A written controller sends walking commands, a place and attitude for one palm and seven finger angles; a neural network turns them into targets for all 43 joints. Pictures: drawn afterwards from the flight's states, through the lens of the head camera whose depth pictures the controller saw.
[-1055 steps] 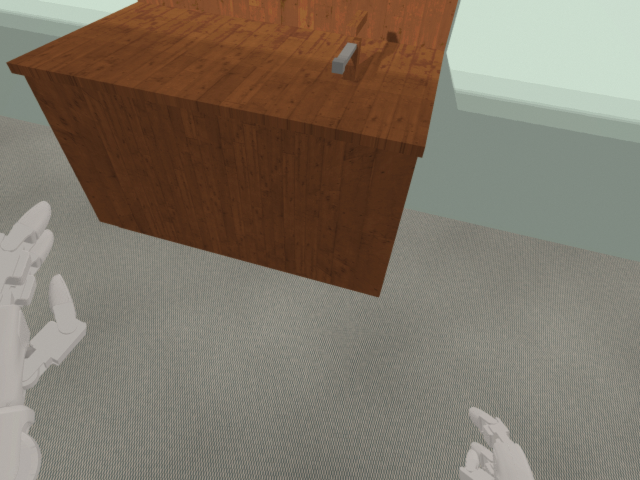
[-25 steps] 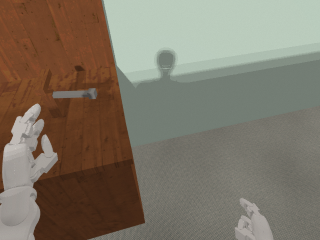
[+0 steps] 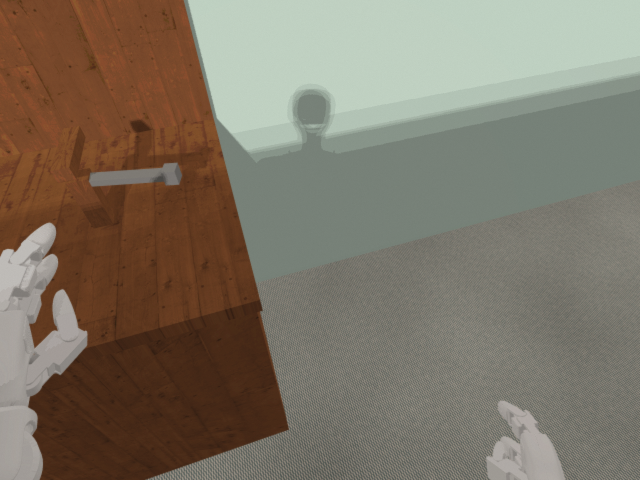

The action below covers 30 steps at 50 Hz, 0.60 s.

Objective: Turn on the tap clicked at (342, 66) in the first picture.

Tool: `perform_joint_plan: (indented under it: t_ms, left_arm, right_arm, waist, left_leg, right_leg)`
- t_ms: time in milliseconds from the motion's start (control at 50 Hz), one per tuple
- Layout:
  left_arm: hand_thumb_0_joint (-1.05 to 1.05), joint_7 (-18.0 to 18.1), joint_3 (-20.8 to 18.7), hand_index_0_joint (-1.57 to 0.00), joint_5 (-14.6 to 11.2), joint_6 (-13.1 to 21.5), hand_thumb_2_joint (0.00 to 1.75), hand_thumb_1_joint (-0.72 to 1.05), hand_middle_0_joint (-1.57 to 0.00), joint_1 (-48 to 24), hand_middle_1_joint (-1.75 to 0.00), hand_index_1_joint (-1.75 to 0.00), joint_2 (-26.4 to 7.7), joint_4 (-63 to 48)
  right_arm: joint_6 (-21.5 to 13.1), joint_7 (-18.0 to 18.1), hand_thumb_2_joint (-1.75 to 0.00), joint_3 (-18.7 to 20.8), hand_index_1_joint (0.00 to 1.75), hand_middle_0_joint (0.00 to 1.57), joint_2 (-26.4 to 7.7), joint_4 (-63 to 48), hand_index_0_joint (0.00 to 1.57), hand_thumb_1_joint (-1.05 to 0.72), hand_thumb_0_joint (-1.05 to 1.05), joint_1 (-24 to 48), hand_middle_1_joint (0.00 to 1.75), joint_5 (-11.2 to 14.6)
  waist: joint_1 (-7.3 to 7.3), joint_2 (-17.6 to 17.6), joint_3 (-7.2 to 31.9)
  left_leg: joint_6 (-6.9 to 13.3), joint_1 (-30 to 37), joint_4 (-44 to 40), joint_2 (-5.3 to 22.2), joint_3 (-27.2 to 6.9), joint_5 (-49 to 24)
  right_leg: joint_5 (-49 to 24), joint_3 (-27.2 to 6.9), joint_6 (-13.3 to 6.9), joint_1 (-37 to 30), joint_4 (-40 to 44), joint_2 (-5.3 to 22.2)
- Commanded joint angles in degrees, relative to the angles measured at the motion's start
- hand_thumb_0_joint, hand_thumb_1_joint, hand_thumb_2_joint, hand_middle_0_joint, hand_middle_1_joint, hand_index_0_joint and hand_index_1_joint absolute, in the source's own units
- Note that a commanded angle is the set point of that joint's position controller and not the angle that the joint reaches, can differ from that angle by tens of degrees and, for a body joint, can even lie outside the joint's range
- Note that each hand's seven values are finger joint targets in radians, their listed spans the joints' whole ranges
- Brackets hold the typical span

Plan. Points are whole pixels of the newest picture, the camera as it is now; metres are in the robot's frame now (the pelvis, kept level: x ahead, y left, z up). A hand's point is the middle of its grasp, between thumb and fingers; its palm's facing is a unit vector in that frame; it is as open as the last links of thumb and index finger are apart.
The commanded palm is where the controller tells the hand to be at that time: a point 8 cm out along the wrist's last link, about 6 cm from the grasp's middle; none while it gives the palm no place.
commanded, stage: step back with the hand held close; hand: left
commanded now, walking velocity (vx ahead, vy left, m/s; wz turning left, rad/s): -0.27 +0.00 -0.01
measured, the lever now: (171, 174) +0.58 +0.31 +0.08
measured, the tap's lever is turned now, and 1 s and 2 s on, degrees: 76 76 76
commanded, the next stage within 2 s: stop stepping back and stand still in 0.88 s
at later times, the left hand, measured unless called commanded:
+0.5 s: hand (11, 410) +0.14 +0.26 +0.17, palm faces +0.48 -0.80 -0.36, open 7.4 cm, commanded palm +0.08 +0.30 +0.18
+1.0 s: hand out of the picture +0.06 +0.24 +0.18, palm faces +0.37 -0.86 -0.35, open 7.4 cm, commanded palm +0.01 +0.28 +0.18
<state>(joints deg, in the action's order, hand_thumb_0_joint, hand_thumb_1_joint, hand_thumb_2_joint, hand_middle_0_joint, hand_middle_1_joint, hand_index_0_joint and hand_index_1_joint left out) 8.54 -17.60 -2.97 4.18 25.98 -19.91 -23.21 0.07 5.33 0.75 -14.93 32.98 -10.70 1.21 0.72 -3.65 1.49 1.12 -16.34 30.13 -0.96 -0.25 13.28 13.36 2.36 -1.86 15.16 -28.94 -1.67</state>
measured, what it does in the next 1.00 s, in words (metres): walks backwards: right foot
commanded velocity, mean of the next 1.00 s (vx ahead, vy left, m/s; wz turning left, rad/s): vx -0.32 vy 0.00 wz -0.05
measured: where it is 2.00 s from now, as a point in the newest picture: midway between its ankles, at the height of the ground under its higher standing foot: outside the picture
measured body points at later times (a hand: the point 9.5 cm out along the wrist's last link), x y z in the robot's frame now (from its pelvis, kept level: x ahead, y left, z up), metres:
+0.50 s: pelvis -0.06 +0.01 -0.01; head -0.06 +0.01 +0.44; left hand +0.11 +0.30 +0.18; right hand +0.12 -0.22 -0.09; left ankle +0.03 +0.11 -0.73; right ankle +0.01 -0.10 -0.74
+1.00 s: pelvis -0.16 +0.01 +0.00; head -0.16 +0.02 +0.45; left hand +0.04 +0.28 +0.20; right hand +0.04 -0.19 -0.08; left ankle -0.04 +0.10 -0.72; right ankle -0.25 -0.09 -0.74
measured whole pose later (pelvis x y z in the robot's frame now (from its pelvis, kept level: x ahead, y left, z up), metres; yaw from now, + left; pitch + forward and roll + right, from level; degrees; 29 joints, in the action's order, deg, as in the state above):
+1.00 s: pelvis -0.16 +0.01 +0.00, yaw -3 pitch +3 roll -1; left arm 7.8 -17.1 -2.5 8.6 23.2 -21.7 -29.7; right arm -3.2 2.6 -1.9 -8.6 37.0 -6.3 0.0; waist 3.4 0.5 3.1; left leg -2.0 -30.6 35.7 1.1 3.8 13.1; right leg 20.8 -1.6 -2.6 7.0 -25.7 -3.8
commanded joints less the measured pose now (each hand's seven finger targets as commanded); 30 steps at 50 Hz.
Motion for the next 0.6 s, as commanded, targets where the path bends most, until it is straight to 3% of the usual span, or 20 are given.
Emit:
perform_joint_plan:
  t_ms: [0,60,80,140,220,280,300,340,400,440,460,500,540,560,580]
  left_arm:
    - [0.0,1.5,-7.0,-0.2,0.6,4.6,0.9,0.9,-0.2,-3.7,-0.3,-0.3,-10.6,-12.3]
    - [0.0,1.8,-7.1,-0.2,0.9,5.3,0.9,0.9,-0.2,-3.3,-0.3,-0.3,-10.6,-12.2]
    - [0.0,1.9,-7.9,-0.2,1.0,5.7,0.9,0.9,-0.2,-3.6,-0.3,-0.3,-11.4,-12.8]
    - [0.0,2.3,-7.8,-0.2,1.7,6.7,0.9,0.9,-0.2,-3.8,-0.3,-0.3,-10.7,-13.2]
    - [0.0,2.1,-8.1,-0.2,3.2,7.5,0.9,0.9,-0.2,-6.1,-0.3,-0.3,-9.4,-13.5]
    - [0.0,1.5,-8.9,-0.2,3.7,8.0,0.9,0.9,-0.2,-6.9,-0.3,-0.3,-9.3,-14.4]
    - [0.0,1.4,-8.7,-0.2,3.8,8.2,0.9,0.9,-0.2,-6.6,-0.3,-0.3,-8.9,-14.0]
    - [0.0,1.2,-8.3,-0.2,3.4,8.2,0.9,0.9,-0.2,-6.0,-0.3,-0.3,-8.6,-14.6]
    - [0.0,1.6,-7.8,-0.2,2.4,8.0,0.9,0.9,-0.2,-7.7,-0.3,-0.3,-10.2,-17.5]
    - [0.0,2.3,-7.6,-0.2,1.9,7.7,0.9,0.9,-0.2,-7.2,-0.3,-0.3,-10.7,-17.3]
    - [0.0,2.6,-8.0,-0.2,1.8,7.8,0.9,0.9,-0.2,-7.0,-0.3,-0.3,-11.3,-17.7]
    - [0.0,2.7,-8.6,-0.2,1.5,7.9,0.9,0.9,-0.2,-5.0,-0.3,-0.3,-11.4,-17.6]
    - [0.0,2.8,-9.9,-0.2,1.5,8.4,0.9,0.9,-0.2,-3.2,-0.3,-0.3,-11.9,-17.9]
    - [0.0,2.7,-10.5,-0.2,1.5,8.8,0.9,0.9,-0.2,-2.8,-0.3,-0.3,-11.8,-18.0]
    - [0.0,2.6,-11.2,-0.2,1.9,9.2,0.9,0.9,-0.2,-2.6,-0.3,-0.3,-11.6,-17.5]
  right_arm:
    - [-2.8,0.5,-0.9,1.4,0.3,0.2,-5.8,-10.3,0.2,-0.9,0.0,7.0,0.3,-0.2]
    - [-3.0,0.2,-0.9,1.4,0.3,0.2,-5.9,-10.5,0.2,-0.9,0.0,6.0,0.3,-0.2]
    - [-3.1,0.3,-0.9,1.5,0.3,0.2,-6.1,-10.6,0.2,-0.9,0.0,6.1,0.3,-0.3]
    - [-3.7,0.4,-0.9,1.2,0.3,0.2,-6.2,-10.9,0.2,-0.9,0.0,6.0,0.3,-0.4]
    - [-5.0,0.7,-0.9,1.4,0.3,0.2,-6.9,-11.5,0.2,-0.9,0.0,6.3,0.3,-0.7]
    - [-6.3,0.5,-0.9,2.0,0.3,0.2,-6.8,-11.4,0.2,-0.9,0.0,6.5,0.3,-0.9]
    - [-6.5,0.4,-0.9,2.0,0.3,0.2,-6.7,-11.1,0.2,-0.9,0.0,6.0,0.3,-1.0]
    - [-7.0,0.0,-0.9,2.1,0.3,0.2,-6.2,-10.4,0.2,-0.9,0.0,4.6,0.3,-0.7]
    - [-7.1,-0.3,-0.9,2.0,0.3,0.2,-5.0,-9.5,0.2,-0.9,0.0,4.1,0.3,-0.9]
    - [-6.8,-0.5,-0.9,1.8,0.3,0.2,-4.0,-8.1,0.2,-0.9,0.0,3.7,0.3,-0.9]
    - [-6.6,-0.6,-0.9,1.8,0.3,0.2,-3.7,-7.8,0.2,-0.9,0.0,3.7,0.3,-0.7]
    - [-6.0,-0.3,-0.9,1.8,0.3,0.2,-3.7,-7.9,0.2,-0.9,0.0,4.5,0.3,-0.7]
    - [-5.8,-0.1,-0.9,2.0,0.3,0.2,-4.5,-8.8,0.2,-0.9,0.0,5.4,0.3,-0.4]
    - [-5.8,0.0,-0.9,2.0,0.3,0.2,-5.1,-9.2,0.2,-0.9,0.0,5.7,0.3,-0.4]
    - [-6.0,0.3,-0.9,2.2,0.3,0.2,-6.1,-9.7,0.2,-0.9,0.0,6.8,0.3,-0.5]
  waist:
    - [-0.36,2.1,4.8]
    - [-0.68,3.3,3.6]
    - [-0.78,2.2,3.6]
    - [-0.67,-0.4,3.0]
    - [0.05,-6.7,3.0]
    - [0.25,-7.0,4.8]
    - [0.08,-6.1,3.3]
    - [-0.32,0.2,5.4]
    - [-1.08,8.2,4.2]
    - [-1.48,10.4,5.7]
    - [-1.59,10.4,7.3]
    - [-1.8,8.2,7.3]
    - [-1.23,4.0,6.5]
    - [-1.02,0.1,5.8]
    - [-0.68,-6.5,5.0]
  left_leg:
    - [1.4,-3.1,-5.7,5.9,-5.0,-2.8]
    - [1.5,-6.5,-5.5,4.8,-4.6,6.6]
    - [1.4,-6.7,-5.8,4.8,-4.8,9.0]
    - [2.6,-11.5,-10.0,6.7,-7.5,15.0]
    - [5.2,-25.4,-18.2,10.8,-13.0,25.7]
    - [5.9,-27.8,-17.2,11.2,-12.9,26.6]
    - [6.2,-29.3,-16.3,10.9,-13.0,26.6]
    - [4.7,-24.5,-10.3,8.3,-9.1,22.2]
    - [1.2,-12.1,2.8,3.3,-3.9,14.3]
    - [-0.5,-4.3,9.2,1.5,-1.1,6.4]
    - [-0.9,-2.2,10.4,1.4,-0.8,4.7]
    - [-0.6,-0.3,7.4,2.7,-2.1,1.9]
    - [0.7,-2.7,0.2,5.8,-4.8,4.0]
    - [1.6,-7.1,-5.3,8.3,-7.4,10.4]
    - [3.3,-15.1,-13.7,12.7,-12.2,21.2]
  right_leg:
    - [-2.8,-6.1,1.3,-1.4,5.8,6.0]
    - [3.8,-7.8,0.7,-0.3,8.5,7.1]
    - [6.1,-7.8,0.6,0.4,9.0,7.2]
    - [8.0,-6.1,1.5,-2.4,6.1,4.8]
    - [-0.6,-3.3,3.0,-15.8,-6.8,-0.3]
    - [-5.5,-3.9,3.2,-19.0,-10.4,-1.3]
    - [-6.1,-4.9,3.0,-18.8,-10.4,-1.0]
    - [-6.6,-7.8,1.9,-15.1,-6.0,1.5]
    - [4.3,-18.5,-2.2,2.2,7.5,10.3]
    - [-0.2,-20.0,-4.5,7.8,10.3,15.0]
    - [-3.5,-19.0,-4.8,8.0,10.0,15.9]
    - [-6.5,-15.1,-3.5,9.4,7.6,14.0]
    - [0.3,-10.8,-0.5,9.2,4.5,8.4]
    - [5.1,-8.4,0.8,6.5,1.7,5.1]
    - [7.6,-5.2,2.3,0.1,-5.6,1.0]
